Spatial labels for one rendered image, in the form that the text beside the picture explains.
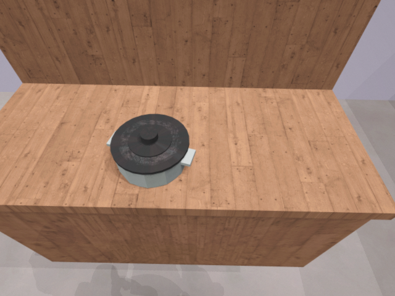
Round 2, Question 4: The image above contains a table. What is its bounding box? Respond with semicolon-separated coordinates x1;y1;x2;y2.
0;0;395;267

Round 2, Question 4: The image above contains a pot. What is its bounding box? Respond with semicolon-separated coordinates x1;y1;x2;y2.
106;132;196;188

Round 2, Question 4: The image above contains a lid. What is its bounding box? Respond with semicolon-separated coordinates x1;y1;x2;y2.
110;114;189;175

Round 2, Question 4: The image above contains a knob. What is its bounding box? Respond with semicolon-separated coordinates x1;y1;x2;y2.
140;127;158;144

